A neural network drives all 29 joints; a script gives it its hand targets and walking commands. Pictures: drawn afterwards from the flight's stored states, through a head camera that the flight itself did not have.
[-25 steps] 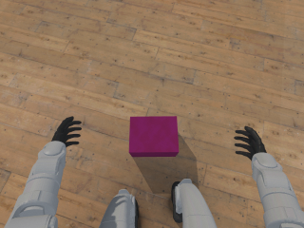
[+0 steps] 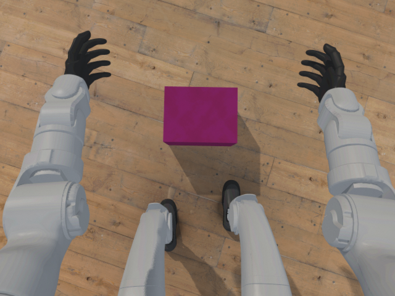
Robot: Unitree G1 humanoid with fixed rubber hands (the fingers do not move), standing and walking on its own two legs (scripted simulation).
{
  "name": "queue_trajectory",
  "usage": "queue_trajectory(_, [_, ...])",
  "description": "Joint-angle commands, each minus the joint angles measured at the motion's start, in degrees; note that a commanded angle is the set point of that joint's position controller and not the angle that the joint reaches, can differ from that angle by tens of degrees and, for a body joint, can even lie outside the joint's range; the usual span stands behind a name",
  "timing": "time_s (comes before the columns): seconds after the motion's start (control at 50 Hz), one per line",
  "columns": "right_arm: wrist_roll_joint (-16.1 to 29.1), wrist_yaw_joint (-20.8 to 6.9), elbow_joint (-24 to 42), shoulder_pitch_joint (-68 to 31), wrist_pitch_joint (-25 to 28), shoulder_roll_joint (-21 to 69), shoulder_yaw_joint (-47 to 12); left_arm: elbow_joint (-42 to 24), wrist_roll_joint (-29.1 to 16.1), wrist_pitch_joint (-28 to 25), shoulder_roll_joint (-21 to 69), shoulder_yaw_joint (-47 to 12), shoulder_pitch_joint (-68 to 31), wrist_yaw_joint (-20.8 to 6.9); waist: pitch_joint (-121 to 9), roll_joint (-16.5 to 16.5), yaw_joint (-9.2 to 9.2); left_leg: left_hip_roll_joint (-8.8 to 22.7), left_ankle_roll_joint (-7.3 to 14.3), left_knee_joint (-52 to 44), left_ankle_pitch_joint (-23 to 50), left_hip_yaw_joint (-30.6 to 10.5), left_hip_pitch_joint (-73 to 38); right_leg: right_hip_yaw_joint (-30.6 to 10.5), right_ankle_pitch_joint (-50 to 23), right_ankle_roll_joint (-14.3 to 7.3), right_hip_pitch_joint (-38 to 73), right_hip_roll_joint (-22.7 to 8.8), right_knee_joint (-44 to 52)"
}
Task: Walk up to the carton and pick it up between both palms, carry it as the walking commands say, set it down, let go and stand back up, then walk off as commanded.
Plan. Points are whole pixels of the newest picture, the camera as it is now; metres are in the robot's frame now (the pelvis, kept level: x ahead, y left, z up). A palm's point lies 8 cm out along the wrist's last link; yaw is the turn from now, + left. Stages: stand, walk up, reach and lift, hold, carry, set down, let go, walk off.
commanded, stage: reach and lift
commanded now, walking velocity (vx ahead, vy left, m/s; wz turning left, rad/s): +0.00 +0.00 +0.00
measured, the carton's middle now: (200, 118) +0.50 -0.02 -0.58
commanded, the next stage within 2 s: none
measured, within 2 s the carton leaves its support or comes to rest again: neither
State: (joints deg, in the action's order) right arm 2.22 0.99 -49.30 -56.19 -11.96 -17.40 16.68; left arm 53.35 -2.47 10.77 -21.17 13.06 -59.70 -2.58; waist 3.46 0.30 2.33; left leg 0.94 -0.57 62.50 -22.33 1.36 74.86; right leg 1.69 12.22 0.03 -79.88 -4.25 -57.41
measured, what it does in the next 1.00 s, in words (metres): lowers itself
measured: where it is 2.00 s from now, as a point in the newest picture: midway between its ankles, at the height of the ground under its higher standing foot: (199, 224)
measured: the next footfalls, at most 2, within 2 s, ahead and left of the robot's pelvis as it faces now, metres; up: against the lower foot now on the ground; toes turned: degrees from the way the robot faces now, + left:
none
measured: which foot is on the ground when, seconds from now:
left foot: down 0.00-1.00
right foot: down 0.00-1.00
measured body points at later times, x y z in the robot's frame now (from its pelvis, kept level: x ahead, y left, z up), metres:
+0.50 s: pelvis +0.01 +0.00 -0.04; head +0.33 +0.00 +0.28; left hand +0.54 +0.20 -0.15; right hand +0.51 -0.24 -0.16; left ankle +0.05 +0.13 -0.63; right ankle +0.12 -0.13 -0.63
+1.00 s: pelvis -0.03 +0.00 -0.19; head +0.33 +0.00 +0.09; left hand +0.55 +0.20 -0.32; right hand +0.52 -0.24 -0.32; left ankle +0.05 +0.13 -0.63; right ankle +0.11 -0.13 -0.63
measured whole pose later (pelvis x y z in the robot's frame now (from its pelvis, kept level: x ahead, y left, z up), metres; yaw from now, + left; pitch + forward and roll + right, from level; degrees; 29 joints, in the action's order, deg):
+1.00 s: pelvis -0.03 +0.00 -0.19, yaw +1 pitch +49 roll +0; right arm 6.7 3.8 -51.3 -72.8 -10.1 -20.1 17.5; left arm 52.6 -7.2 10.5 -24.3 11.4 -75.1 1.2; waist 2.7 0.3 2.4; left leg 0.6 -1.3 104.4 -33.8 -1.0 119.5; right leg 1.0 21.4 -0.8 -125.0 -5.1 -97.5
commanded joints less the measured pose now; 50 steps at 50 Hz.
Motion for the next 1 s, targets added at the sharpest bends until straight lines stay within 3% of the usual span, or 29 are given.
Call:
queue_trajectory(0.0, [-0.42, 0.58, 5.84, -13.95, 2.45, -6.87, 1.57, -5.0, 0.57, -2.51, -9.23, 2.6, -15.5, -0.11, -57.33, 0.22, 0.06, -5.07, -0.3, -7.68, 11.97, 0.95, -6.14, -2.75, -18.64, 0.7, 44.92, 5.7, -1.88])
queue_trajectory(0.16, [-2.62, 0.1, 9.0, -16.29, 3.56, -5.17, 4.46, -5.84, 2.04, -3.86, -8.59, 5.58, -16.99, -1.01, -67.43, -0.79, 0.35, -4.93, -0.72, -6.9, 22.63, 0.89, -0.18, -3.27, -33.37, 0.23, 48.76, 5.23, -3.87])
queue_trajectory(0.24, [-3.92, -1.1, 10.34, -15.56, 3.92, -3.95, 6.26, -7.92, 3.31, -4.1, -6.78, 6.54, -16.64, -1.49, -67.97, -0.33, 0.46, -4.42, -1.07, -7.04, 24.37, 0.64, 1.6, -2.9, -35.58, 0.16, 47.05, 5.02, -3.89])
queue_trajectory(0.36, [-5.61, -2.67, 9.74, -14.25, 4.35, -3.17, 8.81, -9.43, 5.21, -3.99, -4.58, 7.73, -16.48, -1.68, -63.91, 2.28, 0.33, -4.29, -1.49, -4.6, 22.23, 0.28, 1.13, -1.54, -28.45, 0.17, 35.89, 5.51, -4.69])
queue_trajectory(0.52, [-6.13, -2.1, 4.24, -19.74, 4.12, -4.59, 10.27, -6.31, 4.72, -3.15, -4.41, 7.57, -21.47, -0.5, -58.64, 3.6, 1.18, -5.26, -2.08, 6.68, 9.44, 1.22, 10.89, 0.02, -12.49, 0.32, 18.13, 6.64, -14.77])
queue_trajectory(0.72, [0.52, 0.77, 5.59, -25.7, 2.93, -8.56, 4.49, -7.48, -0.85, -1.84, -9.82, 3.42, -24.53, 2.21, -69.95, 0.67, 0.76, -5.25, -1.88, 19.99, 6.69, 2.45, 19.7, 0.6, -13.57, 0.38, 16.52, 5.89, -29.39])
queue_trajectory(0.86, [4.05, 2.28, 6.57, -28.98, 2.56, -10.61, 1.78, -9.2, -4.01, -1.26, -11.45, 0.21, -29.18, 3.45, -71.38, 1.83, 0.59, -4.44, -1.46, 26.49, 4.12, 2.32, 22.65, 0.82, -10.23, 0.39, 11.17, 5.14, -35.8])
queue_trajectory(0.98, [4.68, 3.33, 2.73, -30.82, 3.32, -11.39, 1.41, -5.77, -5.2, -1.6, -10.78, -1.47, -30.85, 4.19, -66.36, 2.23, 0.96, -3.77, -1.3, 31.7, 0.91, 2.17, 27.26, 0.57, -6.82, 0.27, 6.4, 4.56, -40.58])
